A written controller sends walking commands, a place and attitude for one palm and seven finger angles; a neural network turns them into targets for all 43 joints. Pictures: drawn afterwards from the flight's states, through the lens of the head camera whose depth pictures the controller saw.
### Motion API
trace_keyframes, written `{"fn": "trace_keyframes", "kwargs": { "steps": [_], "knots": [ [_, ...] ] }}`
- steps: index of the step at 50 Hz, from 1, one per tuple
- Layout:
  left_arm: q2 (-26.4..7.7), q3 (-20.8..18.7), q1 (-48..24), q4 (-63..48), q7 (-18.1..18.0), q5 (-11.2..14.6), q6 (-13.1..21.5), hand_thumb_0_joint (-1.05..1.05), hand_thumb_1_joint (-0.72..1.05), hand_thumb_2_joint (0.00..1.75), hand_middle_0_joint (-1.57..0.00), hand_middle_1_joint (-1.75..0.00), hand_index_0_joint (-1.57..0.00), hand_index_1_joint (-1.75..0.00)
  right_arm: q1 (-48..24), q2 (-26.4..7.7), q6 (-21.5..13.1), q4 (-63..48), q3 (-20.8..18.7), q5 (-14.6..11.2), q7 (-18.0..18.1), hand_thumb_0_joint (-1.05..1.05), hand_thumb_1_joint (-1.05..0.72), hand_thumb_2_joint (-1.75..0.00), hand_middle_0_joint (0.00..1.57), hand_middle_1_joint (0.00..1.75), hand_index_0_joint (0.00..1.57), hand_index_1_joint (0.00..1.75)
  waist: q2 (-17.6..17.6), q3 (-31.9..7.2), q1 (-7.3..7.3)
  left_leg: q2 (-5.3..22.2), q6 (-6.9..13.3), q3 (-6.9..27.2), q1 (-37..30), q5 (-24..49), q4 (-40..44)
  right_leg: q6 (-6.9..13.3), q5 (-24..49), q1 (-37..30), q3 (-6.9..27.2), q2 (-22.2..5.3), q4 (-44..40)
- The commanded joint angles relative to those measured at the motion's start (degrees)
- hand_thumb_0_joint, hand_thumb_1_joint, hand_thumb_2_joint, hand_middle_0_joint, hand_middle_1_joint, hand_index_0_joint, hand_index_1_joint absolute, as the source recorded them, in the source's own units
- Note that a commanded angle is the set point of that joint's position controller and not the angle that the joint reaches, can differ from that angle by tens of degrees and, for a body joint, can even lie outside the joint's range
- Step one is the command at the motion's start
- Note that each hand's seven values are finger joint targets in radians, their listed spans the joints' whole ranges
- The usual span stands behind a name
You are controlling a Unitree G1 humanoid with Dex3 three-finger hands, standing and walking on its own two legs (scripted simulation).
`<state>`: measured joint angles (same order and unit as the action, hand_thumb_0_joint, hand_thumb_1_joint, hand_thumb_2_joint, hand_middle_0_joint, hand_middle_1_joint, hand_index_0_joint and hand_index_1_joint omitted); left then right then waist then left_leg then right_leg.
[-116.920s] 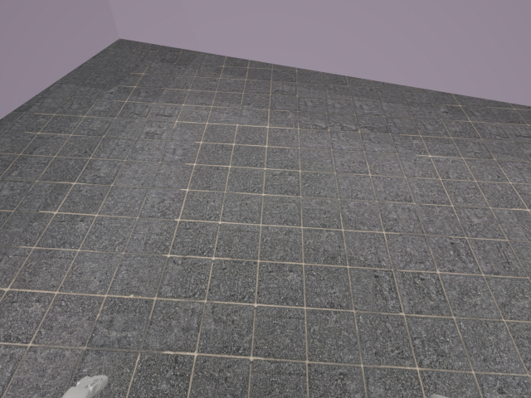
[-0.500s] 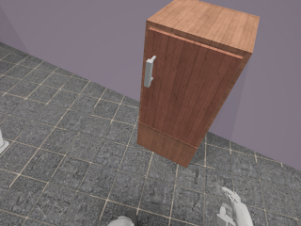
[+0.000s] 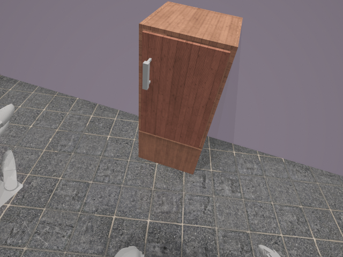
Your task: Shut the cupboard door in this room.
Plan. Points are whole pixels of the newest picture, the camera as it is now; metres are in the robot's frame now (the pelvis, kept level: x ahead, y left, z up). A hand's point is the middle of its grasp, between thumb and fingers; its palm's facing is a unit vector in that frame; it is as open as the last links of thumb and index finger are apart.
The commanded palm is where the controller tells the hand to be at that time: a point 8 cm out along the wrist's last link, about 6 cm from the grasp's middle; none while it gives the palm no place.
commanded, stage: stop stepping back and stand still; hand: left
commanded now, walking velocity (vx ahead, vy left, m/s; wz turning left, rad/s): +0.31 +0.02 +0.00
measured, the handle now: (147, 73) +0.87 +0.16 -0.03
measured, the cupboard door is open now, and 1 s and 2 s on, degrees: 0 0 0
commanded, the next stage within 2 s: let the arm hang, fingers relaxed in 1.82 s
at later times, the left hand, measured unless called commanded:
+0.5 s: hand out of the picture +0.09 +0.27 +0.20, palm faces +0.52 -0.71 -0.48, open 7.4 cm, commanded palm +0.06 +0.29 +0.18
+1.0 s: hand out of the picture +0.16 +0.30 +0.18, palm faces +0.45 -0.74 -0.50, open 7.4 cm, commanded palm +0.10 +0.33 +0.18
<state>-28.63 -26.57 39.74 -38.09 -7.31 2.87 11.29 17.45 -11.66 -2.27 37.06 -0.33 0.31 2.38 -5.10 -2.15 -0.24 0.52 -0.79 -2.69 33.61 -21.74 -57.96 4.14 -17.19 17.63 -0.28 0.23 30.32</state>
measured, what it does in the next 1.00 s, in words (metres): steps on the spot: left foot, then right foot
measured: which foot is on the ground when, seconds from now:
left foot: up 0.00-0.08, down 0.10-0.34, up 0.36-0.72, down 0.74-1.00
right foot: down 0.00-0.10, up 0.12-0.34, down 0.36-1.00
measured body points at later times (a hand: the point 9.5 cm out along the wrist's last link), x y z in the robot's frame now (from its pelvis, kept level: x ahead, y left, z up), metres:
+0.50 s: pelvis -0.08 -0.01 +0.00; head -0.11 -0.01 +0.45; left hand +0.06 +0.30 +0.23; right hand +0.05 -0.24 -0.11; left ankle -0.03 +0.13 -0.65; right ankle -0.08 -0.07 -0.74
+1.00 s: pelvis -0.04 +0.03 +0.00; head -0.03 +0.03 +0.45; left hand +0.13 +0.34 +0.20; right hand +0.13 -0.19 -0.09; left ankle -0.05 +0.15 -0.74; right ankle -0.08 -0.07 -0.74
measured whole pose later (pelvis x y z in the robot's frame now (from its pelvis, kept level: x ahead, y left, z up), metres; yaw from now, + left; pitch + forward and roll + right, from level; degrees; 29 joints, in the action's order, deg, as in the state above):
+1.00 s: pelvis -0.04 +0.03 +0.00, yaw +1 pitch +1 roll -1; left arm -25.9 -26.6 31.3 -27.9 -9.6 3.2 12.3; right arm 10.9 -10.4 -3.9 34.9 0.9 -1.4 2.6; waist 0.4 -0.2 0.6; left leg 3.8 -0.7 -4.5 16.4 -17.1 -32.5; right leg 1.1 -19.5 11.0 -4.8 0.2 29.1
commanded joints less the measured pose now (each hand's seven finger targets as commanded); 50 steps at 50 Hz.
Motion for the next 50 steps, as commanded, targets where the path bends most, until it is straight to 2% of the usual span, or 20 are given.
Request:
{"fn": "trace_keyframes", "kwargs": {
  "steps": [1, 3, 5, 6, 7, 13, 15, 16, 17, 18, 19, 20, 23, 28, 32, 35, 37, 40, 46, 50],
  "knots": [
    [-7.4, -6.5, -16.4, 0.9, -3.9, -1.2, 3.4, 0.0, 0.9, 0.9, -0.2, -0.3, -0.2, -0.3, -6.9, -6.0, -4.2, -7.3, -2.0, 0.6, 2.7, 0.0, -0.9, -0.9, 0.2, 0.3, 0.2, 0.3, 4.3, -1.6, 2.25, 3.3, 2.2, -1.1, -16.7, -0.9, 15.0, 3.9, -26.4, 14.8, 6.8, -11.6, -9.4],
    [-4.8, -1.9, -25.3, 5.3, -4.0, -1.1, 2.7, 0.0, 0.9, 0.9, -0.2, -0.3, -0.2, -0.3, -5.3, -7.7, -5.7, -5.4, -2.4, 0.1, 3.5, 0.0, -0.9, -0.9, 0.2, 0.3, 0.2, 0.3, 9.1, -0.4, 3.47, 0.1, 1.9, -3.9, -20.8, -2.5, 24.6, 1.0, -23.7, 13.6, 0.0, -6.8, 1.3],
    [-4.0, -0.4, -30.2, 3.8, -3.8, -1.5, 2.8, 0.0, 0.9, 0.9, -0.2, -0.3, -0.2, -0.3, -6.2, -11.2, -7.2, -7.1, -3.2, -0.5, 3.9, 0.0, -0.9, -0.9, 0.2, 0.3, 0.2, 0.3, 27.6, 5.6, 3.41, 18.0, 10.1, 31.7, -15.2, -30.3, 46.6, -4.7, -15.3, 21.1, -4.9, 2.3, 29.8],
    [-6.2, -1.6, -32.4, 2.3, -3.0, -2.9, 3.4, 0.0, 0.9, 0.9, -0.2, -0.3, -0.2, -0.3, -8.2, -10.2, -7.8, -8.4, -2.9, -0.4, 3.2, 0.0, -0.9, -0.9, 0.2, 0.3, 0.2, 0.3, 22.6, 9.8, 2.5, 22.4, 13.3, 38.2, -4.7, -33.1, 53.1, -4.5, -9.3, 20.1, 0.5, 0.5, 40.3],
    [-6.9, -3.8, -24.3, 8.1, -1.9, -3.5, 3.3, 0.0, 0.9, 0.9, -0.2, -0.3, -0.2, -0.3, -8.7, -9.7, -7.6, -8.6, -3.8, -0.3, 2.5, 0.0, -0.9, -0.9, 0.2, 0.3, 0.2, 0.3, 13.9, 7.2, -0.09, 19.9, 11.9, 30.2, -3.1, -25.1, 50.7, -4.3, -5.0, 15.7, -1.2, -0.2, 43.5],
    [-6.5, -4.0, -8.5, -11.6, -2.1, -1.2, 3.2, 0.0, 0.9, 0.9, -0.2, -0.3, -0.2, -0.3, -11.4, -7.1, -5.5, -10.4, -2.8, 0.5, 0.0, 0.0, -0.9, -0.9, 0.2, 0.3, 0.2, 0.3, 23.8, -0.8, -0.53, 12.7, 6.1, 11.6, 5.4, -23.1, 46.0, -2.1, -8.5, -11.0, -7.3, 3.3, 14.8],
    [-9.8, -7.3, -6.6, -12.3, -2.9, -1.5, 2.8, 0.0, 0.9, 0.9, -0.2, -0.3, -0.2, -0.3, -10.6, -6.4, -4.6, -10.3, -2.2, 1.1, 0.6, 0.0, -0.9, -0.9, 0.2, 0.3, 0.2, 0.3, 20.1, -2.5, -0.97, 8.9, 3.4, 7.3, 9.8, -20.8, 34.1, -0.7, -13.7, -21.2, -5.9, 3.3, 2.4],
    [-10.6, -8.7, -6.5, -11.2, -3.1, -1.6, 2.4, 0.0, 0.9, 0.9, -0.2, -0.3, -0.2, -0.3, -9.6, -5.4, -4.0, -9.3, -2.2, 0.7, 0.6, 0.0, -0.9, -0.9, 0.2, 0.3, 0.2, 0.3, 9.4, -2.7, -1.33, 4.5, 2.3, 2.2, 10.6, -15.8, 18.3, 1.6, -15.4, -20.3, 2.1, -3.0, -6.8],
    [-12.1, -10.5, -9.3, -10.3, -3.6, -1.6, 2.0, 0.0, 0.9, 0.9, -0.2, -0.3, -0.2, -0.3, -9.8, -4.6, -3.3, -9.4, -2.7, 0.1, 0.6, 0.0, -0.9, -0.9, 0.2, 0.3, 0.2, 0.3, -6.2, -1.3, -1.13, -0.3, 1.0, -0.7, 17.2, -9.8, -2.0, 6.9, -25.7, -17.4, 27.4, -17.2, -18.8],
    [-13.4, -11.4, -15.7, -11.1, -3.8, -1.0, 3.0, 0.0, 0.9, 0.9, -0.2, -0.3, -0.2, -0.3, -10.0, -6.4, -4.0, -8.5, -3.3, -0.1, 1.4, 0.0, -0.9, -0.9, 0.2, 0.3, 0.2, 0.3, -2.8, 3.0, 0.7, 1.0, 0.4, 4.3, 17.8, -3.8, -12.3, 8.5, -20.5, -9.7, 34.6, -23.4, -24.0],
    [-15.0, -14.3, -17.3, -8.5, -4.1, -0.8, 4.4, 0.0, 0.9, 0.9, -0.2, -0.3, -0.2, -0.3, -9.2, -6.3, -4.7, -6.7, -3.1, 1.3, 1.9, 0.0, -0.9, -0.9, 0.2, 0.3, 0.2, 0.3, 4.2, 3.1, 2.15, 2.3, 0.0, 4.7, 16.1, -1.0, -13.2, 9.8, -4.7, -9.6, 29.8, -23.5, -22.2],
    [-11.3, -11.9, -14.5, -1.3, -4.2, -0.9, 4.2, 0.0, 0.9, 0.9, -0.2, -0.3, -0.2, -0.3, -7.1, -4.8, -5.2, -6.1, -2.7, 0.7, 1.9, 0.0, -0.9, -0.9, 0.2, 0.3, 0.2, 0.3, 4.5, -3.3, 2.38, 3.4, 0.1, 5.9, 13.9, 1.0, -12.4, 10.0, -11.7, -12.3, 28.8, -22.3, -18.9],
    [-5.7, -6.5, -12.3, 8.1, -2.6, -0.5, 3.9, 0.0, 0.9, 0.9, -0.2, -0.3, -0.2, -0.3, -7.3, -6.0, -3.9, -5.4, -2.9, 0.2, 2.3, 0.0, -0.9, -0.9, 0.2, 0.3, 0.2, 0.3, 7.9, 3.5, 1.84, 4.7, -0.1, 4.0, 9.6, 8.6, -9.2, 6.8, -11.8, -2.9, 18.4, -17.3, -18.6],
    [-1.2, 2.2, -19.6, 13.6, -2.3, -0.9, 2.8, 0.0, 0.9, 0.9, -0.2, -0.3, -0.2, -0.3, -8.8, -7.0, -4.7, -6.9, -2.4, -0.9, 3.0, 0.0, -0.9, -0.9, 0.2, 0.3, 0.2, 0.3, -4.3, 6.0, 0.77, 2.7, 1.1, -1.7, -0.2, 7.9, 7.0, 0.6, -12.8, -0.7, 8.4, -13.1, -19.0],
    [-4.0, 1.1, -20.9, 2.3, -3.4, -1.2, 3.0, 0.0, 0.9, 0.9, -0.2, -0.3, -0.2, -0.3, -10.5, -7.4, -6.4, -8.6, -2.9, -0.4, 3.4, 0.0, -0.9, -0.9, 0.2, 0.3, 0.2, 0.3, -8.2, 1.9, -0.97, 1.7, 2.3, -3.9, -10.6, 5.8, 21.4, 2.0, -7.9, -5.3, 7.2, -13.7, -15.9],
    [-8.3, -3.8, -18.5, -8.1, -4.2, -0.8, 4.3, 0.0, 0.9, 0.9, -0.2, -0.3, -0.2, -0.3, -9.7, -7.5, -7.0, -9.1, -3.1, 0.0, 3.6, 0.0, -0.9, -0.9, 0.2, 0.3, 0.2, 0.3, 4.1, -1.6, -0.36, 1.8, 3.2, -1.9, -21.4, 7.8, 32.7, 1.1, -0.5, -5.8, 5.7, -11.5, -7.8],
    [-8.9, -6.3, -15.8, -12.1, -4.7, -0.7, 5.1, 0.0, 0.9, 0.9, -0.2, -0.3, -0.2, -0.3, -9.3, -8.9, -6.6, -10.2, -3.4, -0.1, 3.5, 0.0, -0.9, -0.9, 0.2, 0.3, 0.2, 0.3, 18.6, -5.5, -0.16, 9.5, 6.3, 9.8, -29.4, 19.3, 35.1, -3.4, 5.1, -1.5, 0.7, -4.5, 4.1],
    [-9.1, -8.1, -10.5, -8.7, -4.2, -0.6, 4.9, 0.0, 0.9, 0.9, -0.2, -0.3, -0.2, -0.3, -9.2, -6.5, -6.3, -9.8, -2.1, 0.0, 2.6, 0.0, -0.9, -0.9, 0.2, 0.3, 0.2, 0.3, 24.1, -4.5, -0.12, 11.3, 6.3, 9.8, -26.0, 29.8, 34.9, -4.2, -0.6, -1.7, -2.9, -1.4, 2.2],
    [-3.8, -4.7, -7.0, 3.8, -3.2, 0.4, 2.7, 0.0, 0.9, 0.9, -0.2, -0.3, -0.2, -0.3, -6.7, -6.8, -4.2, -9.4, -2.5, -1.8, 1.0, 0.0, -0.9, -0.9, 0.2, 0.3, 0.2, 0.3, 2.1, -6.0, 1.62, 4.1, 0.6, -0.2, -15.2, 22.4, 23.8, -0.9, 35.5, -15.4, 7.0, -9.5, -3.9],
    [-4.1, -3.7, -6.9, 2.8, -2.9, 0.5, 1.7, 0.0, 0.9, 0.9, -0.2, -0.3, -0.2, -0.3, -8.4, -6.7, -3.1, -10.5, -2.1, -1.7, 1.4, 0.0, -0.9, -0.9, 0.2, 0.3, 0.2, 0.3, 3.3, -8.1, 1.17, 5.1, 1.6, 0.2, -20.7, 30.8, 28.8, -3.2, 38.0, -14.2, 2.2, -6.9, -0.8]
  ]
}}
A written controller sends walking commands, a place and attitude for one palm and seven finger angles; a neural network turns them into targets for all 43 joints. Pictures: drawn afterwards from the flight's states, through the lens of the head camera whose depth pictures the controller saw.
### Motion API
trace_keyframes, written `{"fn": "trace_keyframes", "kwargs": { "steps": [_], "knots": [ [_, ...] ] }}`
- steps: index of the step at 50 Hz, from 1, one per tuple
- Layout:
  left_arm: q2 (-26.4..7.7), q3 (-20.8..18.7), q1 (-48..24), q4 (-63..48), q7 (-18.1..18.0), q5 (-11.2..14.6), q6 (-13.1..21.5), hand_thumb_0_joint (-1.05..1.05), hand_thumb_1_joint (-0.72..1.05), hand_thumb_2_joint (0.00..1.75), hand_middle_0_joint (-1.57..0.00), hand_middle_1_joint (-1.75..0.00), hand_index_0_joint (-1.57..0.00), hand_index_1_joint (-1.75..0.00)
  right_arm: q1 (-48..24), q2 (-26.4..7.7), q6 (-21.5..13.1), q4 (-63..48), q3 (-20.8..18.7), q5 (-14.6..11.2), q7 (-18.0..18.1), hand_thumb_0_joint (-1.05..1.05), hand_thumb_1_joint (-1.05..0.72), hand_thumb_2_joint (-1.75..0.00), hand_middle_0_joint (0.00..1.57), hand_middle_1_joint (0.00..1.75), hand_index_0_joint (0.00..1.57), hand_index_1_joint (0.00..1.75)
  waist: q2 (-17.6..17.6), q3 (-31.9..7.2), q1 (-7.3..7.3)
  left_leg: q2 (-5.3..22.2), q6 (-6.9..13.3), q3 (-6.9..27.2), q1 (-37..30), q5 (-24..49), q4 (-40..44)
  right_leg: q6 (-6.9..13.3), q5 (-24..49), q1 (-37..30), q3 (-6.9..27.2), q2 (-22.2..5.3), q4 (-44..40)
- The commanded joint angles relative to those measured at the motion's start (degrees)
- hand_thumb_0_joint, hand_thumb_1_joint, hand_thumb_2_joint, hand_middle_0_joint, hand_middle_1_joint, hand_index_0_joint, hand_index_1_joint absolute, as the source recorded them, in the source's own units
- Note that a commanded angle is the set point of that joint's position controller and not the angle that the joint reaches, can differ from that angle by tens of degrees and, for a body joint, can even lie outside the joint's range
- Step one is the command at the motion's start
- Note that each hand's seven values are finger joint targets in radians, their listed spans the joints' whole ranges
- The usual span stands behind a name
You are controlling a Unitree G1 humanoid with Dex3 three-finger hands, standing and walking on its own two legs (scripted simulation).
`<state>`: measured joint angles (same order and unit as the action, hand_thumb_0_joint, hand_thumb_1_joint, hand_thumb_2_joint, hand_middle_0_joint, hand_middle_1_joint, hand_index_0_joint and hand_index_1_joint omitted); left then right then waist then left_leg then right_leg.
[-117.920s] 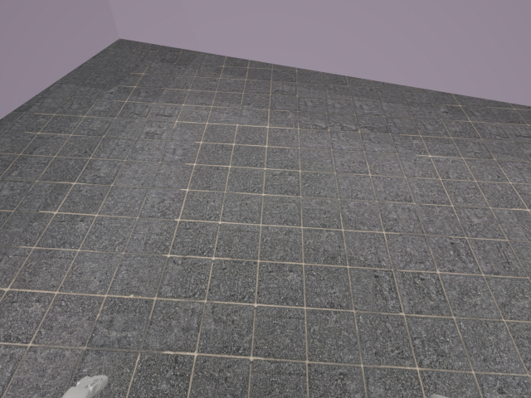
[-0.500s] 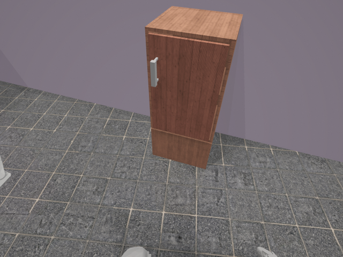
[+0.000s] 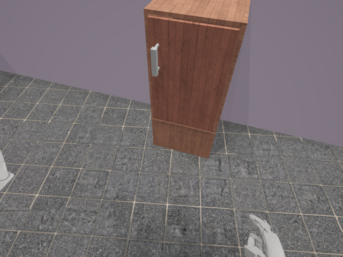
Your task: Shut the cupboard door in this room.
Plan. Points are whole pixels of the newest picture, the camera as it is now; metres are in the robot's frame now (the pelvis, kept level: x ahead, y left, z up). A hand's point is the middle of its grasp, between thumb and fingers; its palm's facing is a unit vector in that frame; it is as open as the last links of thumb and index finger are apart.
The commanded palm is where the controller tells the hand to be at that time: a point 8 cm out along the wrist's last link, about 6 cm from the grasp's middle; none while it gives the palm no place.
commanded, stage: stop stepping back and stand still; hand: left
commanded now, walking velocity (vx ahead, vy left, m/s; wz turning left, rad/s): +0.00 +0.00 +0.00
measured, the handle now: (156, 60) +0.91 +0.11 -0.03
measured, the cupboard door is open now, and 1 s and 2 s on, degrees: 0 0 0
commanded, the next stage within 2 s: let the arm hang, fingers relaxed in 0.82 s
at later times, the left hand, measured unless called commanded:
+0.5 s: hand out of the picture +0.16 +0.30 +0.16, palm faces +0.44 -0.79 -0.43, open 7.4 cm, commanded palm +0.11 +0.32 +0.18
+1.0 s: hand (22, 225) +0.17 +0.29 +0.06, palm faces +0.26 -0.85 -0.47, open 7.4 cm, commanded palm none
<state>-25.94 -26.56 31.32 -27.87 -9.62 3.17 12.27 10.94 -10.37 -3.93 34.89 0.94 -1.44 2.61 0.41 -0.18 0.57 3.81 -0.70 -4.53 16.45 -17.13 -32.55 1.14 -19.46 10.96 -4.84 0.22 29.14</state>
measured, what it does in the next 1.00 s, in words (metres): shifts its weight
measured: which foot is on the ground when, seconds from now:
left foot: down 0.00-1.00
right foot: down 0.00-1.00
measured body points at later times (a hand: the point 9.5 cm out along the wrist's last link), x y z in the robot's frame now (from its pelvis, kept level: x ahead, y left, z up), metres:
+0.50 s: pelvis -0.03 +0.02 +0.01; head -0.03 +0.04 +0.46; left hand +0.14 +0.34 +0.18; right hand +0.12 -0.21 -0.08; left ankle +0.00 +0.12 -0.73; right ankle -0.05 -0.10 -0.73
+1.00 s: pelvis -0.05 +0.03 +0.00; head -0.05 +0.02 +0.45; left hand +0.15 +0.33 +0.09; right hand +0.12 -0.22 -0.10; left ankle +0.00 +0.12 -0.73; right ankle -0.05 -0.10 -0.73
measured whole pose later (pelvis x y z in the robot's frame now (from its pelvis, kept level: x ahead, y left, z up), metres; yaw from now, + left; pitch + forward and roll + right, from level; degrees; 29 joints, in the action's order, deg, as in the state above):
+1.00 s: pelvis -0.05 +0.03 +0.00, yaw +1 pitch +1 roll -2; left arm -21.7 -12.9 22.2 -3.3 -3.5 0.0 5.2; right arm 10.5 -15.9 -4.7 41.9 0.4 -0.4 -0.3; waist 3.6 -1.8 -1.0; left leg 2.3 1.8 -4.6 19.5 -12.7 -31.5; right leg -0.7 -14.6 13.6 -4.9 -1.2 27.7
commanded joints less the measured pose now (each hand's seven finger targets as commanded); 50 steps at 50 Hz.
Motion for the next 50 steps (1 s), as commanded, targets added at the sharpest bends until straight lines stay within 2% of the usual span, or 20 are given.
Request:
{"fn": "trace_keyframes", "kwargs": {
  "steps": [1, 4, 9, 10, 16, 23, 24, 27, 29, 30, 34, 35, 39, 40, 44, 45, 46, 47, 48, 50],
  "knots": [
    [-7.6, -4.1, 1.5, -8.4, -0.5, 0.2, 0.8, 0.0, 0.9, 0.9, -0.2, -0.3, -0.2, -0.3, -2.2, -8.0, -1.3, -8.6, -3.2, 0.1, 1.3, 0.0, -0.9, -0.9, 0.2, 0.3, 0.2, 0.3, -1.7, -10.1, 0.21, 2.5, 2.0, 2.6, -5.1, 29.6, 3.7, -0.9, 38.3, -6.3, 5.5, -5.6, 0.6],
    [-10.6, -5.5, -2.7, -14.8, -0.6, -0.2, 1.1, 0.0, 0.9, 0.9, -0.2, -0.3, -0.2, -0.3, -3.4, -8.1, -1.3, -9.2, -2.9, 0.4, 1.9, 0.0, -0.9, -0.9, 0.2, 0.3, 0.2, 0.3, 1.8, -10.7, 0.0, 3.2, 2.1, 3.5, -6.6, 32.1, 4.1, -1.3, 33.7, -5.4, 4.4, -4.5, 0.3],
    [-11.4, -6.8, -1.6, -18.9, -1.2, -0.3, 1.8, 0.0, 0.9, 0.9, -0.2, -0.3, -0.2, -0.3, -3.2, -7.8, -2.0, -9.5, -2.7, 0.6, 2.0, 0.0, -0.9, -0.9, 0.2, 0.3, 0.2, 0.3, 8.5, -10.3, -0.26, 2.8, 1.7, 4.0, -5.8, 28.5, 5.5, -0.6, 27.5, -5.7, 4.2, -3.8, -0.9],
    [-10.2, -6.4, -0.4, -17.8, -1.3, -0.1, 1.9, 0.0, 0.9, 0.9, -0.2, -0.3, -0.2, -0.3, -2.9, -7.3, -2.0, -9.4, -2.5, 0.6, 2.0, 0.0, -0.9, -0.9, 0.2, 0.3, 0.2, 0.3, 9.0, -9.7, -0.18, 2.8, 1.6, 4.2, -4.8, 27.4, 6.0, -0.7, 26.2, -6.0, 3.8, -3.6, -1.1],
    [-7.2, -5.6, 3.2, -10.2, -0.7, 0.6, 1.3, 0.0, 0.9, 0.9, -0.2, -0.3, -0.2, -0.3, -2.1, -7.8, -1.6, -9.2, -2.7, 0.3, 1.7, 0.0, -0.9, -0.9, 0.2, 0.3, 0.2, 0.3, 5.6, -5.9, -0.09, 3.6, 1.2, 4.8, -0.4, 17.6, 9.7, -1.3, 18.3, -4.9, 3.2, -2.4, -3.7],
    [-5.4, -2.2, -2.3, -8.1, -0.3, 0.0, 0.6, 0.0, 0.9, 0.9, -0.2, -0.3, -0.2, -0.3, -3.0, -8.4, -2.3, -9.0, -2.8, 0.2, 2.1, 0.0, -0.9, -0.9, 0.2, 0.3, 0.2, 0.3, 2.8, -2.8, -0.19, 3.0, 2.0, 5.5, 2.9, -2.0, 13.6, -1.6, 7.3, -2.3, 4.7, -2.5, -7.7],
    [-6.8, -2.8, -4.2, -10.1, -0.5, -0.3, 0.8, 0.0, 0.9, 0.9, -0.2, -0.3, -0.2, -0.3, -3.7, -8.7, -2.6, -9.0, -2.8, 0.4, 2.2, 0.0, -0.9, -0.9, 0.2, 0.3, 0.2, 0.3, 4.1, -2.6, -0.17, 2.7, 2.0, 5.9, 3.0, -3.7, 14.1, -1.5, 5.8, -1.9, 4.8, -2.6, -8.2],
    [-6.3, -1.5, -6.9, -13.0, -0.8, -1.0, 1.2, 0.0, 0.9, 0.9, -0.2, -0.3, -0.2, -0.3, -3.8, -8.4, -3.4, -9.0, -2.6, 0.6, 2.4, 0.0, -0.9, -0.9, 0.2, 0.3, 0.2, 0.3, 6.0, -3.1, -0.27, 2.4, 2.3, 6.4, 2.9, -6.8, 15.0, -1.4, 4.0, -2.1, 4.6, -2.2, -8.0],
    [-8.6, -3.5, -7.4, -14.3, -1.2, -1.2, 1.4, 0.0, 0.9, 0.9, -0.2, -0.3, -0.2, -0.3, -4.0, -8.4, -3.8, -8.7, -2.6, 0.9, 2.6, 0.0, -0.9, -0.9, 0.2, 0.3, 0.2, 0.3, 6.3, -3.6, -0.49, 2.1, 2.3, 6.5, 2.9, -7.2, 14.8, -1.3, 3.9, -2.5, 4.8, -2.3, -8.4],
    [-7.0, -2.3, -7.0, -14.1, -1.1, -1.2, 1.4, 0.0, 0.9, 0.9, -0.2, -0.3, -0.2, -0.3, -3.8, -7.8, -3.9, -8.7, -2.4, 0.9, 2.6, 0.0, -0.9, -0.9, 0.2, 0.3, 0.2, 0.3, 6.2, -3.1, -0.39, 1.8, 2.2, 6.3, 2.8, -6.7, 14.4, -1.2, 3.8, -2.1, 4.9, -2.6, -8.8],
    [-7.6, -3.8, -4.3, -11.7, -1.3, -1.1, 1.3, 0.0, 0.9, 0.9, -0.2, -0.3, -0.2, -0.3, -3.3, -8.0, -4.0, -8.1, -2.6, 1.1, 2.3, 0.0, -0.9, -0.9, 0.2, 0.3, 0.2, 0.3, 5.6, -3.4, -0.5, 1.3, 1.6, 5.7, 1.4, -5.0, 13.1, -0.7, 3.4, -1.0, 5.6, -2.9, -10.2],
    [-5.9, -2.7, -4.0, -10.8, -1.1, -0.9, 1.2, 0.0, 0.9, 0.9, -0.2, -0.3, -0.2, -0.3, -3.1, -7.6, -3.9, -8.0, -2.4, 1.0, 2.2, 0.0, -0.9, -0.9, 0.2, 0.3, 0.2, 0.3, 5.0, -2.8, -0.38, 1.4, 1.4, 5.8, 1.7, -4.4, 13.1, -0.7, 3.2, -0.8, 5.4, -2.9, -10.3],
    [-5.9, -3.4, -1.9, -6.6, -0.9, -0.5, 0.5, 0.0, 0.9, 0.9, -0.2, -0.3, -0.2, -0.3, -3.1, -8.0, -3.4, -7.7, -2.8, 0.9, 2.2, 0.0, -0.9, -0.9, 0.2, 0.3, 0.2, 0.3, 2.2, -2.7, -0.46, 1.2, 1.3, 5.2, 1.0, -2.1, 11.7, -0.7, 3.8, 0.1, 6.2, -3.2, -11.7],
    [-4.6, -1.8, -2.2, -6.6, -0.7, -0.5, 0.4, 0.0, 0.9, 0.9, -0.2, -0.3, -0.2, -0.3, -3.1, -7.7, -3.2, -7.8, -2.7, 0.7, 2.1, 0.0, -0.9, -0.9, 0.2, 0.3, 0.2, 0.3, 2.3, -2.6, -0.32, 1.3, 1.3, 4.9, 0.4, -0.7, 11.3, -0.7, 4.8, 0.5, 6.5, -3.3, -11.5],
    [-6.0, -2.3, -3.5, -7.1, -0.6, -0.5, -0.1, 0.0, 0.9, 0.9, -0.2, -0.3, -0.2, -0.3, -3.7, -8.2, -3.0, -7.8, -2.8, 0.7, 2.3, 0.0, -0.9, -0.9, 0.2, 0.3, 0.2, 0.3, 1.6, -3.4, -0.54, 1.2, 1.4, 4.6, -0.4, 1.6, 10.9, -1.0, 6.6, 0.4, 6.3, -3.2, -11.4],
    [-5.4, -1.7, -3.1, -7.5, -0.6, -0.5, -0.1, 0.0, 0.9, 0.9, -0.2, -0.3, -0.2, -0.3, -3.6, -7.9, -3.0, -8.0, -2.6, 0.6, 2.3, 0.0, -0.9, -0.9, 0.2, 0.3, 0.2, 0.3, 1.4, -3.7, -0.54, 1.2, 1.5, 4.7, -0.5, 3.1, 10.6, -1.0, 8.3, -0.2, 6.2, -3.3, -10.9],
    [2.4, 20.8, -5.0, 34.8, 7.8, -5.1, -7.6, 0.0, 0.9, 0.9, -0.2, -0.3, -0.2, -0.3, -6.8, -19.4, -6.4, 4.7, -4.9, 1.4, -3.4, 0.0, -0.9, -0.9, 0.2, 0.3, 0.2, 0.3, 3.1, 0.5, 0.93, 3.2, 1.9, 5.6, 3.9, 18.0, 2.0, 0.4, 19.8, 4.5, 2.8, -7.7, -1.4],
    [2.8, 19.8, -5.7, 35.6, 9.0, -4.3, -11.6, 0.0, 0.9, 0.9, -0.2, -0.3, -0.2, -0.3, -2.4, -16.5, -2.6, 4.2, -5.0, 1.0, -3.4, 0.0, -0.9, -0.9, 0.2, 0.3, 0.2, 0.3, 3.8, -4.1, 0.45, 3.3, 1.5, 4.0, -0.7, 19.3, 3.0, 0.7, 19.4, 4.4, 6.4, -7.5, -2.9],
    [3.2, 20.2, -6.1, 35.0, 9.3, -4.1, -12.7, 0.0, 0.9, 0.9, -0.2, -0.3, -0.2, -0.3, -1.7, -15.8, -1.6, 3.2, -4.6, 1.1, -3.2, 0.0, -0.9, -0.9, 0.2, 0.3, 0.2, 0.3, 4.3, -3.4, 0.46, 3.7, 1.7, 4.0, -0.9, 17.2, 3.1, 0.3, 15.1, 5.7, 5.3, -6.8, -2.5],
    [3.2, 21.0, -9.2, 40.3, 9.7, -4.6, -12.0, 0.0, 0.9, 0.9, -0.2, -0.3, -0.2, -0.3, -1.2, -15.3, -0.4, 4.4, -3.9, 1.8, -3.1, 0.0, -0.9, -0.9, 0.2, 0.3, 0.2, 0.3, -0.7, -4.4, -0.15, 4.1, 3.2, 6.2, 1.9, 16.6, 3.9, 0.5, 12.4, 4.0, 4.2, -5.6, -0.5]
  ]
}}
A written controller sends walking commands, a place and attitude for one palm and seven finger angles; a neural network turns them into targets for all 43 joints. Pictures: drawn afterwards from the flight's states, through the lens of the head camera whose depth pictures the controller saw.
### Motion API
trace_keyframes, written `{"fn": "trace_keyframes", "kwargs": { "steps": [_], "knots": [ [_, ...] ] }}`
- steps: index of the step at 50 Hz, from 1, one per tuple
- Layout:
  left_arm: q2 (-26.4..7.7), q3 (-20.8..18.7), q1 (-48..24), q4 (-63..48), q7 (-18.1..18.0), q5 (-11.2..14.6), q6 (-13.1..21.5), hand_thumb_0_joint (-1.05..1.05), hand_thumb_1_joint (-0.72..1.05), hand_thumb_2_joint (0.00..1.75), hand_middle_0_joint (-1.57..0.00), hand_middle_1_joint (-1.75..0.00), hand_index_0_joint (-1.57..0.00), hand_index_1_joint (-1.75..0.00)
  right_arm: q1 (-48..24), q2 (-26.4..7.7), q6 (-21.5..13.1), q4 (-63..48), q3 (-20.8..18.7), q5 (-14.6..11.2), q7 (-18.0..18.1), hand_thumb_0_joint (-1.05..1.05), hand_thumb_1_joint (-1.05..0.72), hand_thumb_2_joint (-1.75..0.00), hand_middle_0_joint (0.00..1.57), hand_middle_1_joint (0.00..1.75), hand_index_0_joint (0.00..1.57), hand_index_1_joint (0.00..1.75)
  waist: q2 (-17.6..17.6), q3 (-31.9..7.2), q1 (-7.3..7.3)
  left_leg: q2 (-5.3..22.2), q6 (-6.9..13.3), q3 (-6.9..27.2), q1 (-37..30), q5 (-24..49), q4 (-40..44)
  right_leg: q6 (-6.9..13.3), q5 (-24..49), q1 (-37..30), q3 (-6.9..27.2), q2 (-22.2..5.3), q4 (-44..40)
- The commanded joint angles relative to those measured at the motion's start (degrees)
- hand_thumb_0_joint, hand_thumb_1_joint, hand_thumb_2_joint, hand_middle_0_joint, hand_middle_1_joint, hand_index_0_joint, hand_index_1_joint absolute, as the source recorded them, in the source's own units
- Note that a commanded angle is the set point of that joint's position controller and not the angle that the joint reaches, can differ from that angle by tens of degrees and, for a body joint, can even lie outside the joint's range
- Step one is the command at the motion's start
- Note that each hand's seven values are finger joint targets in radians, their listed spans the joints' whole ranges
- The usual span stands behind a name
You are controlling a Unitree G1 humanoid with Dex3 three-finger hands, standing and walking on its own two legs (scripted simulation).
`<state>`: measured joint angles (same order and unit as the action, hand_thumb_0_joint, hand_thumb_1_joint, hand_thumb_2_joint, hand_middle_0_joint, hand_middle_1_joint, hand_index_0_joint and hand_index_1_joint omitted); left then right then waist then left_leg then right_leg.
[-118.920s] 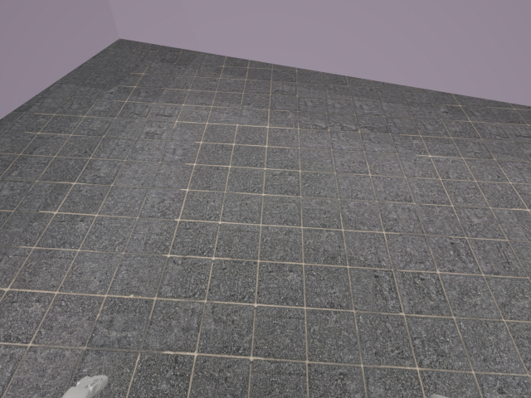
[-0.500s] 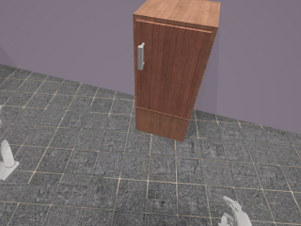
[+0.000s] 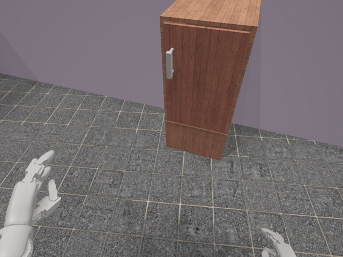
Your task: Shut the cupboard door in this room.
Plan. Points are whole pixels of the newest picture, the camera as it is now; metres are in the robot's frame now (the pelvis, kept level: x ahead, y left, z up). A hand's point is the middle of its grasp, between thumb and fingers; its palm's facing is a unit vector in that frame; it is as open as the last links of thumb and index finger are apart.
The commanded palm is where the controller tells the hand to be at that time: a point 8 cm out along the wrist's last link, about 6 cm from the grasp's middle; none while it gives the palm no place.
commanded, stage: let the arm hang, fingers relaxed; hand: left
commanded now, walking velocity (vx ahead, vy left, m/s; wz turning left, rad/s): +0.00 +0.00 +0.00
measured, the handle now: (170, 63) +0.95 +0.08 -0.03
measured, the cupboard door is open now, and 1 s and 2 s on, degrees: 0 0 0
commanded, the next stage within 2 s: look to check the result in 1.02 s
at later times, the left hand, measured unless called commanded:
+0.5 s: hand out of the picture -0.05 +0.21 -0.17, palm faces +0.01 -0.97 -0.23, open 7.2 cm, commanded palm none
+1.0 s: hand out of the picture +0.00 +0.17 -0.17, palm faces +0.00 -0.99 -0.17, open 7.3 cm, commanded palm none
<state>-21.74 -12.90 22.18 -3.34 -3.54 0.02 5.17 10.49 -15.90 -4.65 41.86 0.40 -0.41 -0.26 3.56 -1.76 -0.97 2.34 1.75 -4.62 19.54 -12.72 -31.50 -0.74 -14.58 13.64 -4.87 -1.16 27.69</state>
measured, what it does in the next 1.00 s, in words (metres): stands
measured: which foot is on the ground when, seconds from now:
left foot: down 0.00-1.00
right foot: down 0.00-1.00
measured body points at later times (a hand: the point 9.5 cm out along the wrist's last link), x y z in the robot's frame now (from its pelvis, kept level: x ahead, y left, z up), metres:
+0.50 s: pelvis -0.01 +0.01 +0.01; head +0.00 +0.01 +0.46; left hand -0.05 +0.26 -0.15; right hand -0.01 -0.23 -0.15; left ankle +0.04 +0.10 -0.73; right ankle +0.00 -0.13 -0.73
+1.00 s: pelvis -0.01 +0.00 +0.01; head -0.01 +0.00 +0.46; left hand +0.00 +0.22 -0.15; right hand -0.01 -0.24 -0.15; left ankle +0.04 +0.10 -0.73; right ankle +0.00 -0.13 -0.73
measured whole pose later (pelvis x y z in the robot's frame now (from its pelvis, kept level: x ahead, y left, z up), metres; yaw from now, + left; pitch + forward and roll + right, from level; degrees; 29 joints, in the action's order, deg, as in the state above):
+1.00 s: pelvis -0.01 +0.00 +0.01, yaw -1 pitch -2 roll +0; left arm -9.3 -0.2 15.7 64.4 -0.8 -0.9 0.2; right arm 16.2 -10.3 0.4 64.4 -0.8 0.5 1.0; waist -0.7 1.6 0.7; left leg 0.9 1.8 -6.1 12.0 -8.1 -22.1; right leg -0.7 -11.9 8.6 -3.5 -2.1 22.7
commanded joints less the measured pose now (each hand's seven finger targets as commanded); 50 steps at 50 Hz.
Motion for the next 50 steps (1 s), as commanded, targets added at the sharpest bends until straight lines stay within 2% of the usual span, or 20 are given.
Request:
{"fn": "trace_keyframes", "kwargs": {
  "steps": [1, 3, 4, 5, 7, 9, 13, 17, 21, 24, 28, 39, 41, 50],
  "knots": [
    [-1.5, 7.7, -1.1, 18.9, 3.7, -1.6, -4.8, 0.0, 0.9, 0.9, -0.2, -0.3, -0.2, -0.3, -1.1, -9.7, 0.9, -2.2, -2.9, 1.0, -0.2, 0.0, -0.9, -0.9, 0.2, 0.3, 0.2, 0.3, -8.1, -2.3, 1.25, 5.2, 0.8, 7.0, -1.1, 10.7, 3.0, 2.7, 6.7, 0.9, 4.8, -4.4, 0.3],
    [-2.5, 8.4, -3.3, 25.8, 3.6, -1.8, -4.6, 0.0, 0.9, 0.9, -0.2, -0.3, -0.2, -0.3, -0.6, -9.4, 2.0, -0.9, -2.6, 1.4, -0.2, 0.0, -0.9, -0.9, 0.2, 0.3, 0.2, 0.3, -14.8, -2.9, 1.73, 3.7, 0.6, 6.9, -3.5, 9.9, 1.6, 3.7, 8.0, 1.5, 7.1, -6.4, -1.2],
    [-2.8, 8.9, -4.3, 29.1, 3.4, -1.7, -4.7, 0.0, 0.9, 0.9, -0.2, -0.3, -0.2, -0.3, 0.0, -9.0, 2.6, -0.4, -2.5, 1.4, -0.3, 0.0, -0.9, -0.9, 0.2, 0.3, 0.2, 0.3, -15.7, -2.7, 2.0, 2.9, 0.3, 6.5, -4.8, 10.4, 1.0, 4.4, 8.6, 2.5, 7.6, -7.3, -1.4],
    [-2.0, 9.5, -5.0, 32.2, 3.2, -1.5, -5.1, 0.0, 0.9, 0.9, -0.2, -0.3, -0.2, -0.3, 0.7, -7.7, 3.2, 0.6, -2.1, 1.6, -0.2, 0.0, -0.9, -0.9, 0.2, 0.3, 0.2, 0.3, -14.9, -2.7, 2.2, 2.5, 0.1, 6.1, -5.7, 10.5, 1.2, 4.6, 8.0, 2.6, 7.5, -7.8, -1.6],
    [-0.6, 10.7, -5.5, 38.2, 2.8, -1.2, -5.4, 0.0, 0.9, 0.9, -0.2, -0.3, -0.2, -0.3, 0.7, -6.4, 4.0, 2.8, -1.5, 1.8, -0.2, 0.0, -0.9, -0.9, 0.2, 0.3, 0.2, 0.3, -8.8, -2.8, 2.16, 2.8, -0.2, 6.1, -7.1, 10.1, 3.7, 3.7, 4.8, 2.2, 7.5, -6.9, -2.0],
    [-0.5, 11.1, -4.6, 43.3, 2.5, -1.1, -5.6, 0.0, 0.9, 0.9, -0.2, -0.3, -0.2, -0.3, 0.3, -6.3, 4.3, 4.6, -1.2, 1.8, -0.1, 0.0, -0.9, -0.9, 0.2, 0.3, 0.2, 0.3, -0.3, -1.8, 1.29, 3.5, 0.0, 7.3, -5.6, 8.4, 6.8, 2.5, 1.2, -0.1, 6.9, -5.3, -2.5],
    [2.3, 10.5, -2.3, 52.2, 2.4, -1.0, -5.5, 0.0, 0.9, 0.9, -0.2, -0.3, -0.2, -0.3, 1.6, -3.8, 4.6, 8.8, -1.5, 1.8, 0.7, 0.0, -0.9, -0.9, 0.2, 0.3, 0.2, 0.3, 8.4, 0.2, 0.69, 3.4, -0.1, 7.6, -2.9, -2.3, 11.1, 3.0, -1.2, -3.2, 6.3, -4.6, -5.3],
    [2.2, 11.0, -1.8, 58.0, 2.6, -1.0, -5.5, 0.0, 0.9, 0.9, -0.2, -0.3, -0.2, -0.3, 4.1, -4.0, 5.0, 12.0, -2.0, 1.4, 1.2, 0.0, -0.9, -0.9, 0.2, 0.3, 0.2, 0.3, 7.2, 3.2, 0.85, 4.0, 0.0, 8.9, -2.1, -9.3, 14.5, 3.1, -1.6, -3.3, 5.6, -4.1, -7.1],
    [3.0, 11.3, -1.7, 62.0, 2.5, -1.0, -5.0, 0.0, 0.9, 0.9, -0.2, -0.3, -0.2, -0.3, 6.9, -3.9, 4.7, 14.9, -2.4, 1.2, 1.6, 0.0, -0.9, -0.9, 0.2, 0.3, 0.2, 0.3, -0.9, 3.9, 1.26, 4.4, 0.4, 8.7, -4.4, -6.9, 14.7, 3.1, -0.9, -2.6, 5.7, -4.5, -8.7],
    [3.1, 11.4, -1.2, 64.1, 2.4, -1.0, -4.9, 0.0, 0.9, 0.9, -0.2, -0.3, -0.2, -0.3, 8.2, -4.1, 4.6, 16.5, -2.6, 1.0, 1.7, 0.0, -0.9, -0.9, 0.2, 0.3, 0.2, 0.3, -3.6, 4.2, 1.45, 4.6, 0.6, 8.7, -6.5, -6.3, 15.2, 3.0, -1.6, -1.1, 5.7, -4.5, -9.1],
    [3.8, 11.4, -0.9, 65.8, 2.1, -1.1, -5.0, 0.0, 0.9, 0.9, -0.2, -0.3, -0.2, -0.3, 8.3, -3.2, 4.7, 18.1, -2.7, 1.1, 1.8, 0.0, -0.9, -0.9, 0.2, 0.3, 0.2, 0.3, -6.3, 7.2, 1.48, 4.8, 0.8, 8.4, -6.3, -8.2, 16.3, 2.6, -3.3, 1.1, 5.9, -4.4, -9.6],
    [3.9, 11.3, -0.8, 66.7, 1.9, -1.2, -5.0, 0.0, 0.9, 0.9, -0.2, -0.3, -0.2, -0.3, 8.1, -1.7, 4.7, 19.9, -2.6, 1.1, 1.7, 0.0, -0.9, -0.9, 0.2, 0.3, 0.2, 0.3, -3.6, 8.5, 1.23, 4.0, 0.4, 6.9, -6.4, -7.6, 16.5, 2.3, -4.3, 2.0, 6.5, -4.5, -10.5],
    [4.4, 11.2, -1.3, 66.8, 2.0, -1.2, -5.0, 0.0, 0.9, 0.9, -0.2, -0.3, -0.2, -0.3, 7.9, -1.0, 4.6, 20.1, -2.5, 1.2, 1.7, 0.0, -0.9, -0.9, 0.2, 0.3, 0.2, 0.3, -1.8, 8.2, 1.29, 4.0, 0.3, 7.2, -5.8, -8.0, 17.1, 2.3, -3.3, 1.2, 6.4, -4.4, -10.0],
    [4.1, 11.0, -2.9, 66.8, 2.0, -1.1, -4.5, 0.0, 0.9, 0.9, -0.2, -0.3, -0.2, -0.3, 7.6, -1.2, 4.1, 20.3, -2.5, 1.1, 1.9, 0.0, -0.9, -0.9, 0.2, 0.3, 0.2, 0.3, -1.8, 6.3, 1.34, 3.9, 0.0, 6.1, -7.8, -1.5, 15.5, 2.7, 0.5, -1.1, 6.3, -5.1, -10.6]
  ]
}}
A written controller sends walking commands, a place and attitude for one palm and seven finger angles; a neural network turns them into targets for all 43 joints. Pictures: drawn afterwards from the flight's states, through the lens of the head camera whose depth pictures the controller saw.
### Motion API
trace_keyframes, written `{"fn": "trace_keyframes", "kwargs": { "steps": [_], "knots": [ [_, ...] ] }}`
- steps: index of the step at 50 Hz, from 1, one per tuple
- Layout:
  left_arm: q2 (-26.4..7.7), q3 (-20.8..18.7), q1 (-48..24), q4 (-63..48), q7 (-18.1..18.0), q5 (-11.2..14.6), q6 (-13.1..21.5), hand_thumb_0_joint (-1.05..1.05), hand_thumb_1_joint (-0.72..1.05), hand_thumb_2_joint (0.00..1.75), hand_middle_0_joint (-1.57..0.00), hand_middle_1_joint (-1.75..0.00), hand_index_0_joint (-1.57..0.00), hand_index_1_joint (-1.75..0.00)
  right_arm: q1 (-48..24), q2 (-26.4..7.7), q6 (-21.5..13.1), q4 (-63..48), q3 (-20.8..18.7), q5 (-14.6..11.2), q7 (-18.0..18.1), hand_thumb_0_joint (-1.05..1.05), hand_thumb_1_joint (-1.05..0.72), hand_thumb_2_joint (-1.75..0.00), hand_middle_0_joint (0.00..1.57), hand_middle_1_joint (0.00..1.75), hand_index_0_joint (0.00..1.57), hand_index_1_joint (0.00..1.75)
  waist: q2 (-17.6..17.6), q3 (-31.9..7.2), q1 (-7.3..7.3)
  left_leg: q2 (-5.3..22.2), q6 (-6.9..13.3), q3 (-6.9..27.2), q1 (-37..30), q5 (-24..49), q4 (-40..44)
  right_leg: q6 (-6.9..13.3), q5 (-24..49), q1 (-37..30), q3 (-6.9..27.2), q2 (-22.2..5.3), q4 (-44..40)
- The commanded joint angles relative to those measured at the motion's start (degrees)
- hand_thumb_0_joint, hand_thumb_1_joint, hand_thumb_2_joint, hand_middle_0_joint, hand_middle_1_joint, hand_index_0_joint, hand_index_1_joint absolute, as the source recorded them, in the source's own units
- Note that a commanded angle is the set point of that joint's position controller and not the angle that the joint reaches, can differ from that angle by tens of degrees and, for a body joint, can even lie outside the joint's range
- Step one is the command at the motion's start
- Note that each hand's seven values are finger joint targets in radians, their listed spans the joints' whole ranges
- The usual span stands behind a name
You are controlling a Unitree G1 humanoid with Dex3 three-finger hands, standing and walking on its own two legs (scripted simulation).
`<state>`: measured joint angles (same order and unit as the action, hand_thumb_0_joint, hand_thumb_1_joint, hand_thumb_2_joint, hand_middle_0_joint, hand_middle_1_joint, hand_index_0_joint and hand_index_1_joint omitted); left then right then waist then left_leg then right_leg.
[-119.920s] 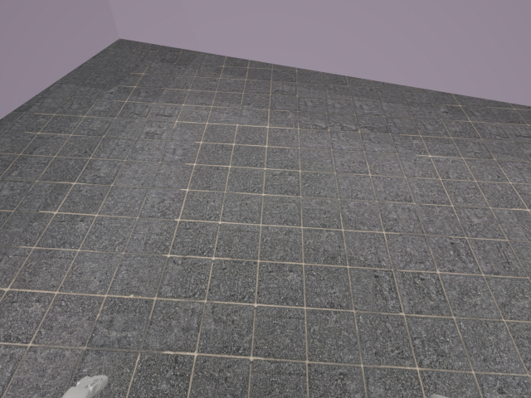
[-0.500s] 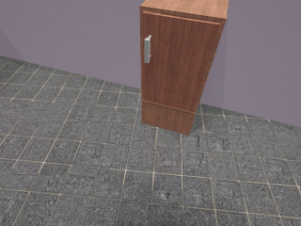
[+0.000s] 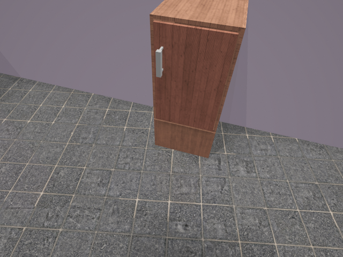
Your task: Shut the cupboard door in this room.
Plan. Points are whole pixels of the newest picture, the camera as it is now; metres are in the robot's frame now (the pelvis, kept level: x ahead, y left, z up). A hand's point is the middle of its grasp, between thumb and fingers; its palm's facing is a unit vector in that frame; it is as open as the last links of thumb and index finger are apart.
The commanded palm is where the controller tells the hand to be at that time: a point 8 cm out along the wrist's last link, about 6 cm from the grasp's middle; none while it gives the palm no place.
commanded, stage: let the arm hang, fingers relaxed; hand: left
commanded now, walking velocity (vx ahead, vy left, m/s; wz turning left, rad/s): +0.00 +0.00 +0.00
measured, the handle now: (160, 61) +0.96 +0.10 -0.04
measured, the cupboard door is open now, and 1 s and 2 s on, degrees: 0 0 0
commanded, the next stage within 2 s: look to check the result in 0.02 s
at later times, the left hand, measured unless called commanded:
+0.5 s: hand out of the picture +0.02 +0.18 -0.17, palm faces +0.01 -0.97 -0.22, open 7.3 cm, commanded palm none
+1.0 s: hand out of the picture +0.04 +0.18 -0.17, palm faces +0.02 -0.98 -0.22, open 7.3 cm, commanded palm none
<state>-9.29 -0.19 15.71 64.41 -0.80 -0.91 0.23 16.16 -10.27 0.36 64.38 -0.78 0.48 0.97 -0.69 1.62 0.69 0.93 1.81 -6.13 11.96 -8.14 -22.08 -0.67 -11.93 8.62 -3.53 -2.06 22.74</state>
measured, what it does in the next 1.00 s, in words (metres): stands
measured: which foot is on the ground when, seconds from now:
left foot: down 0.00-1.00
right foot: down 0.00-1.00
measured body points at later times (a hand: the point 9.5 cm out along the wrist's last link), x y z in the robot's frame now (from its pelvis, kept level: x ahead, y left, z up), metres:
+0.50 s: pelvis +0.02 -0.01 +0.00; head +0.02 -0.01 +0.45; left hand +0.02 +0.23 -0.15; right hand +0.03 -0.25 -0.16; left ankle +0.05 +0.10 -0.74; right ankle +0.01 -0.13 -0.74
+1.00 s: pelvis +0.03 -0.02 +0.00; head +0.04 -0.01 +0.45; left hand +0.04 +0.23 -0.15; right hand +0.06 -0.26 -0.15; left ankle +0.05 +0.10 -0.74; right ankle +0.01 -0.13 -0.74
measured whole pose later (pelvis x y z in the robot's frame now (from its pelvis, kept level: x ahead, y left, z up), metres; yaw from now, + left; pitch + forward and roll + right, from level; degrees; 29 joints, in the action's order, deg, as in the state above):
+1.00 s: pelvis +0.03 -0.02 +0.00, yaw +1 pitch -2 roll +0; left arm -12.0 -0.5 13.5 66.0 -0.8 -0.6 0.8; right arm 12.2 -11.7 0.0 65.4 0.0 0.4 1.2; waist -0.3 2.6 0.3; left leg 2.0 0.1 -5.0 8.6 -9.7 -20.1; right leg 0.6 -12.8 4.0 -4.6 -0.6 18.6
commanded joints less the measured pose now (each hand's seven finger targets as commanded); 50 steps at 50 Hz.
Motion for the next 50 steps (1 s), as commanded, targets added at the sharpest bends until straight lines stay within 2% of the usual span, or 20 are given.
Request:
{"fn": "trace_keyframes", "kwargs": {
  "steps": [1, 4, 7, 12, 17, 20, 28, 35, 43, 45, 49, 50],
  "knots": [
    [-8.2, -1.7, 3.6, -0.9, -0.7, -0.1, 0.5, 0.0, 0.9, 0.9, -0.2, -0.3, -0.2, -0.3, 2.0, -6.7, -1.0, -2.2, -1.2, 0.2, 0.7, 0.0, -0.9, -0.9, 0.2, 0.3, 0.2, 0.3, 2.0, 2.7, -0.29, 5.3, -0.1, 7.5, -0.4, -5.3, 5.9, 2.6, -1.7, 3.6, 5.1, -4.2, -5.7],
    [-8.6, -1.7, 3.4, -0.8, -0.8, 0.0, 0.6, 0.0, 0.9, 0.9, -0.2, -0.3, -0.2, -0.3, 1.7, -7.3, -1.0, -2.2, -1.2, 0.1, 0.8, 0.0, -0.9, -0.9, 0.2, 0.3, 0.2, 0.3, 1.2, 2.8, -0.32, 5.3, -0.2, 7.3, -1.6, -3.6, 5.2, 2.8, -1.8, 4.0, 5.4, -4.2, -6.3],
    [-8.4, -1.7, 2.7, -0.6, -0.7, 0.0, 0.5, 0.0, 0.9, 0.9, -0.2, -0.3, -0.2, -0.3, 1.8, -7.0, -0.9, -1.8, -1.1, 0.3, 0.8, 0.0, -0.9, -0.9, 0.2, 0.3, 0.2, 0.3, 2.4, 3.1, -0.13, 5.4, -0.3, 7.2, -1.2, -4.4, 5.7, 2.8, -2.0, 3.7, 5.4, -4.3, -6.4],
    [-8.7, -1.6, 2.5, -0.4, -0.8, 0.1, 0.7, 0.0, 0.9, 0.9, -0.2, -0.3, -0.2, -0.3, 1.3, -7.4, -1.0, -1.8, -1.1, 0.2, 0.8, 0.0, -0.9, -0.9, 0.2, 0.3, 0.2, 0.3, 0.4, 1.8, -0.16, 5.6, -0.2, 7.1, -2.6, -1.2, 5.0, 2.8, 0.1, 2.8, 5.4, -4.4, -6.5],
    [-8.9, -1.5, 2.1, -0.3, -0.8, 0.1, 0.6, 0.0, 0.9, 0.9, -0.2, -0.3, -0.2, -0.3, 0.5, -7.6, -0.8, -1.6, -1.1, 0.2, 0.8, 0.0, -0.9, -0.9, 0.2, 0.3, 0.2, 0.3, 0.8, 3.0, -0.15, 5.8, -0.3, 6.8, -2.9, -1.1, 5.2, 2.7, 0.1, 3.3, 5.4, -4.4, -7.0],
    [-9.2, -1.6, 2.0, -0.3, -0.8, 0.1, 0.8, 0.0, 0.9, 0.9, -0.2, -0.3, -0.2, -0.3, 0.2, -7.8, -0.9, -1.7, -1.0, 0.1, 0.8, 0.0, -0.9, -0.9, 0.2, 0.3, 0.2, 0.3, 0.4, 1.6, -0.19, 6.0, -0.2, 6.9, -3.5, 0.6, 4.9, 2.7, 1.4, 2.2, 5.3, -4.5, -7.0],
    [-9.8, -1.5, 1.6, -0.1, -0.7, 0.1, 1.0, 0.0, 0.9, 0.9, -0.2, -0.3, -0.2, -0.3, -1.2, -8.4, -1.1, -1.5, -0.9, 0.2, 0.8, 0.0, -0.9, -0.9, 0.2, 0.3, 0.2, 0.3, 0.8, 1.2, -0.34, 6.0, -0.3, 6.9, -4.5, 2.8, 4.6, 2.7, 3.8, 1.3, 5.3, -4.8, -7.3],
    [-10.0, -1.5, 0.9, 0.0, -0.7, 0.1, 0.9, 0.0, 0.9, 0.9, -0.2, -0.3, -0.2, -0.3, -1.9, -8.5, -0.9, -1.4, -0.8, 0.2, 0.8, 0.0, -0.9, -0.9, 0.2, 0.3, 0.2, 0.3, 1.5, 3.0, -0.24, 5.9, -0.6, 6.9, -3.6, 1.5, 5.0, 2.7, 2.5, 1.4, 5.1, -4.8, -8.2],
    [-10.3, -1.7, 0.5, -0.1, -0.6, 0.2, 1.1, 0.0, 0.9, 0.9, -0.2, -0.3, -0.2, -0.3, -2.3, -9.4, -1.3, -1.4, -0.8, 0.2, 0.9, 0.0, -0.9, -0.9, 0.2, 0.3, 0.2, 0.3, 1.5, -0.3, -0.36, 6.2, -0.5, 7.0, -5.4, 5.1, 4.7, 2.8, 6.5, -1.1, 5.0, -5.0, -7.6],
    [-10.3, -1.7, 0.4, -0.1, -0.6, 0.2, 1.0, 0.0, 0.9, 0.9, -0.2, -0.3, -0.2, -0.3, -2.3, -9.4, -1.3, -1.5, -0.7, 0.2, 1.0, 0.0, -0.9, -0.9, 0.2, 0.3, 0.2, 0.3, 2.2, 0.2, -0.37, 6.2, -0.5, 7.0, -5.2, 5.2, 4.6, 2.8, 6.4, -1.1, 4.8, -5.0, -7.7],
    [-10.5, -1.8, 0.5, -0.1, -0.6, 0.1, 1.1, 0.0, 0.9, 0.9, -0.2, -0.3, -0.2, -0.3, -2.3, -9.8, -1.2, -1.5, -0.8, 0.1, 1.0, 0.0, -0.9, -0.9, 0.2, 0.3, 0.2, 0.3, 0.7, 1.1, -0.43, 6.3, -0.5, 7.1, -5.2, 5.3, 4.9, 2.8, 6.6, -0.8, 4.7, -4.9, -7.9],
    [-10.4, -1.7, 0.3, 0.1, -0.6, 0.2, 1.0, 0.0, 0.9, 0.9, -0.2, -0.3, -0.2, -0.3, -2.3, -9.4, -1.2, -1.3, -0.7, 0.2, 1.0, 0.0, -0.9, -0.9, 0.2, 0.3, 0.2, 0.3, 1.4, 1.3, -0.37, 6.3, -0.5, 7.0, -5.1, 5.0, 5.0, 2.8, 6.2, -0.9, 4.6, -5.1, -8.0]
  ]
}}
